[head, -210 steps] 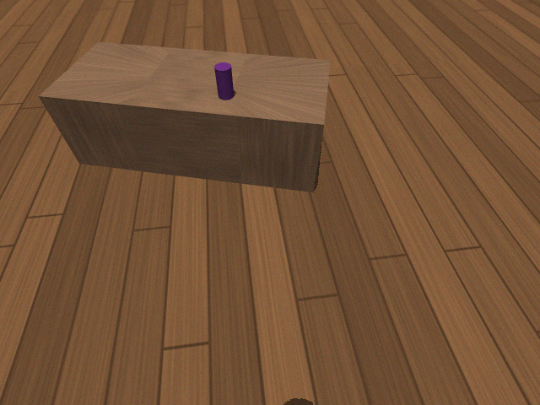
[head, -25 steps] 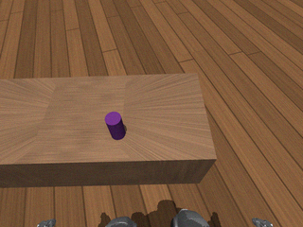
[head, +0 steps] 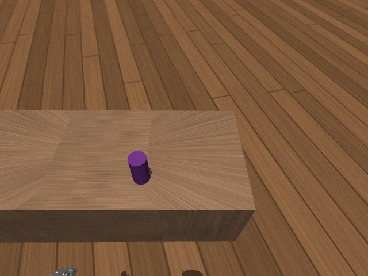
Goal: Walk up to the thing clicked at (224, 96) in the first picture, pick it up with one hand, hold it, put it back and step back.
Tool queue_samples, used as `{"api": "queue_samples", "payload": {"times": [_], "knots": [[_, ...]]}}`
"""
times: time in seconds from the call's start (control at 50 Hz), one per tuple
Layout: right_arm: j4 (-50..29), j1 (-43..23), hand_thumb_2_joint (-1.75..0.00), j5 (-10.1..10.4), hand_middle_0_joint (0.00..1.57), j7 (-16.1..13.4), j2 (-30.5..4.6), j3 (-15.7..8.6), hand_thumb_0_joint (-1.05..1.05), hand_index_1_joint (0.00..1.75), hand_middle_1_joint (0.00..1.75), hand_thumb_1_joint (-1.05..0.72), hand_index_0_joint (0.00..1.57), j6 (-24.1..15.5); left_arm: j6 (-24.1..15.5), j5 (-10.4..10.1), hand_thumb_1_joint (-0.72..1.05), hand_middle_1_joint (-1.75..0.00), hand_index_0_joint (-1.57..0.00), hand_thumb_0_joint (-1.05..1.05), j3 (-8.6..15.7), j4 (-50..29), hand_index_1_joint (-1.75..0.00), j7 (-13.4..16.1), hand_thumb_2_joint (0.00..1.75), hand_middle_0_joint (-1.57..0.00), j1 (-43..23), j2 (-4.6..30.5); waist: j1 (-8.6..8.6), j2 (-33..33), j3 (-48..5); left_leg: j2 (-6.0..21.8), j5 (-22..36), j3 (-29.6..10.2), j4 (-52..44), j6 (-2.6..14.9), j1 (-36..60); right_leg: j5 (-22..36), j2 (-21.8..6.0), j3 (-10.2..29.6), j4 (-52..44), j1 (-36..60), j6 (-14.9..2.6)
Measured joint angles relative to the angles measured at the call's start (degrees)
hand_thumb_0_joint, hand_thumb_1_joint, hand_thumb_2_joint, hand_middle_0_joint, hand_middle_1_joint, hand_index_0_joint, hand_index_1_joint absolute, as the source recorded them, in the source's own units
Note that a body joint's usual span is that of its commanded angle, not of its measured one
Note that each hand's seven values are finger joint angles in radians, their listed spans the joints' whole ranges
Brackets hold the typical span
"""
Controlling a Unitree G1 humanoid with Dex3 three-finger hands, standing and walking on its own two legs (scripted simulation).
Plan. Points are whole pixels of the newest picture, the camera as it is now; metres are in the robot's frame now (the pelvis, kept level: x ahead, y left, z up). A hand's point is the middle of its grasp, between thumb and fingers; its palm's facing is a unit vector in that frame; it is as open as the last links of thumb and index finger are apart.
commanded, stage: walk up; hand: left
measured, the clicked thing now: (139, 168) +0.54 +0.18 -0.29
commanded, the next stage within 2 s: stand in 0.88 s
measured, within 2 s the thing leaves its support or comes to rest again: neither
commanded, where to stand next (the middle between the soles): +0.08 -0.02 m, yaw +0 degrees
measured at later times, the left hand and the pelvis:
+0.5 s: hand out of the picture +0.09 +0.25 -0.15, palm faces +0.03 -0.94 -0.33, open 7.4 cm; pelvis +0.02 +0.00 +0.01, yaw +1 degrees
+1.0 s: hand out of the picture +0.12 +0.25 -0.15, palm faces +0.01 -0.94 -0.33, open 7.4 cm; pelvis +0.03 +0.00 +0.01, yaw +1 degrees
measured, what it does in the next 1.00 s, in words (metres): stands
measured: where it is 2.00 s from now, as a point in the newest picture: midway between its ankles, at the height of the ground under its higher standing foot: outside the picture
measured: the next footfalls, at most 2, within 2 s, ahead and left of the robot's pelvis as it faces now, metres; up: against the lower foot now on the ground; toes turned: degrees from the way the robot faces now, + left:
none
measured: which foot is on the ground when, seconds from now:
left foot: down 0.00-1.00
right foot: down 0.00-1.00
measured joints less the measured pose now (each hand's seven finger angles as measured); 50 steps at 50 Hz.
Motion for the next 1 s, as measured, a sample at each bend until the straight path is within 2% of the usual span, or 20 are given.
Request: {"api": "queue_samples", "payload": {"times": [0.38,0.88,1.0], "knots": [[0.85,-4.5,-0.89,0.69,0.21,-0.24,1.41,-0.32,0.01,0.3,0.3,-0.91,0.21,0.28,-0.07,-0.02,0.9,-0.3,-0.2,0.01,0.13,4.25,-0.3,0.41,0.9,-0.2,1.83,-0.61,1.42,1.98,-0.01,0.09,0.71,-0.73,-4.08,-0.17,2.97,0.29,0.16,-0.78,-3.86,3.18,0.14],[1.08,-3.5,-0.89,0.45,0.21,-0.46,1.3,-0.61,0.01,0.3,0.3,-0.91,0.2,0.65,-0.19,0.38,0.9,-0.3,-0.2,0.01,0.59,2.61,-0.3,0.71,0.9,-0.2,-0.32,-1.02,0.09,1.57,-0.08,0.29,0.89,-0.78,-5.99,-0.44,4.59,-0.01,0.42,-0.87,-4.91,4.41,0.02],[1.35,-2.4,-0.89,0.27,0.21,-0.38,1.36,-0.46,0.01,0.3,0.3,-0.91,0.2,0.84,-0.3,0.34,0.9,-0.3,-0.2,0.01,0.04,2.85,-0.3,0.82,0.9,-0.2,0.46,-0.86,-0.15,1.81,-0.93,0.23,0.71,-1.08,-6.1,-0.49,4.73,-0.48,0.32,-1.15,-4.69,4.52,-0.02]]}}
